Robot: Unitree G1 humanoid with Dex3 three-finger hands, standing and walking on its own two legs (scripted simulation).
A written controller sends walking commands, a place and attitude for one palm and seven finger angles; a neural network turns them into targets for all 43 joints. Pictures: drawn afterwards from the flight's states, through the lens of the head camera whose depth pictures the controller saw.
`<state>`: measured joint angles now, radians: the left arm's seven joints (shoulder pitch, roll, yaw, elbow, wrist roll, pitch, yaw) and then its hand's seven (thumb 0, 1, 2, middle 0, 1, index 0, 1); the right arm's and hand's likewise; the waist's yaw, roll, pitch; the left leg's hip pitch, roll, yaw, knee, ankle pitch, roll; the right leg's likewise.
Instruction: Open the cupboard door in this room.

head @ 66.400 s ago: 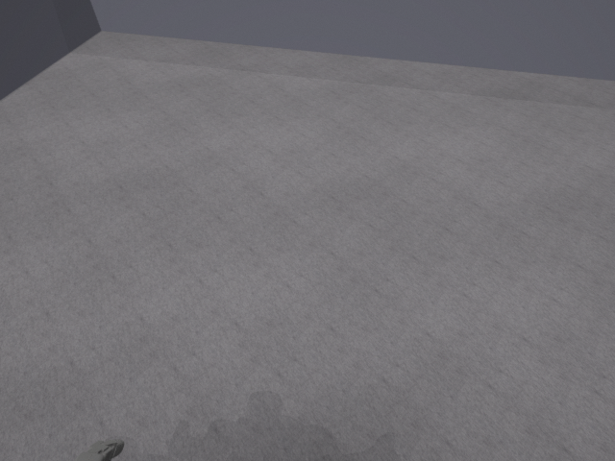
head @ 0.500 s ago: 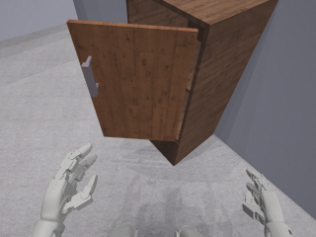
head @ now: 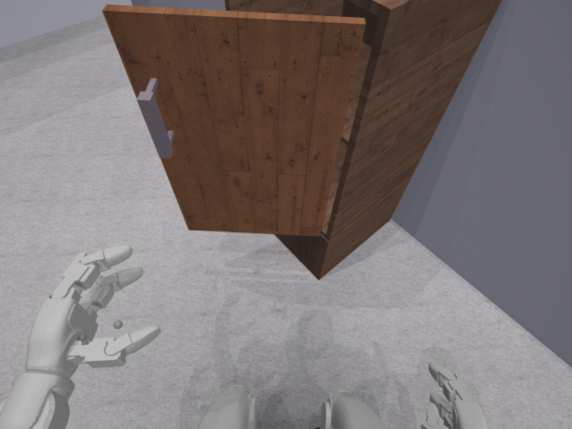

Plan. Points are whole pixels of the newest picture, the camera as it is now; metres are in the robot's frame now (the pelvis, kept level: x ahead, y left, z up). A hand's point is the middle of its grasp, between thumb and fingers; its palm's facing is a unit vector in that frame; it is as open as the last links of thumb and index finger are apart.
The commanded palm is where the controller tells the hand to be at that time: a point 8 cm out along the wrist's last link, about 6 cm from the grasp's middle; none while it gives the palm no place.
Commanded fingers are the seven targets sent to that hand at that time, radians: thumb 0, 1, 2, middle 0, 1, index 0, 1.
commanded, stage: raise the hand with hooked fingers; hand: left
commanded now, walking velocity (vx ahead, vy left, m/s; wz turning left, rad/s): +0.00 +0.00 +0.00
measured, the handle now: (159, 119) +0.60 +0.25 +0.05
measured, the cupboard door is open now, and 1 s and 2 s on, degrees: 47 47 47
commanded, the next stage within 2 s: move the hooked fingers beside the handle in 1.24 s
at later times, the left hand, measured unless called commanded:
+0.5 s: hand (79, 295) +0.27 +0.27 +0.05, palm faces +0.01 -1.00 -0.06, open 13.7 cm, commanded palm +0.25 +0.32 +0.06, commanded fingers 0.00 -0.50 0.30 -0.30 -1.20 -0.30 -1.20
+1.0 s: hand (73, 269) +0.30 +0.29 +0.06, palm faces -0.01 -1.00 -0.04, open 14.0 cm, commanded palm +0.27 +0.34 +0.06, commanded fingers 0.00 -0.50 0.30 -0.30 -1.20 -0.30 -1.20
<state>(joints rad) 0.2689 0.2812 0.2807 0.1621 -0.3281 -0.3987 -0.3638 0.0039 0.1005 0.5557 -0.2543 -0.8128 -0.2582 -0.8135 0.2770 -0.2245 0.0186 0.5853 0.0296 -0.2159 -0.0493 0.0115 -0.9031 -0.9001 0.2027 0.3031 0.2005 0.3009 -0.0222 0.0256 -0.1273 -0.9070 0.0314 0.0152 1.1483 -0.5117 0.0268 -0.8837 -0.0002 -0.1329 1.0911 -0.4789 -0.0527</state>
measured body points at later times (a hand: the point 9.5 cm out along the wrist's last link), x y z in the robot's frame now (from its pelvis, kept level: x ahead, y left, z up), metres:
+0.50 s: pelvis +0.01 +0.02 +0.01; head +0.08 +0.04 +0.45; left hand +0.26 +0.32 +0.06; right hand +0.19 -0.21 -0.06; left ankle +0.03 +0.10 -0.65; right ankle +0.03 -0.09 -0.65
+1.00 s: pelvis +0.01 +0.02 +0.02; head +0.09 +0.04 +0.46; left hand +0.29 +0.34 +0.06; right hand +0.15 -0.24 -0.06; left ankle +0.03 +0.10 -0.65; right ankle +0.03 -0.09 -0.65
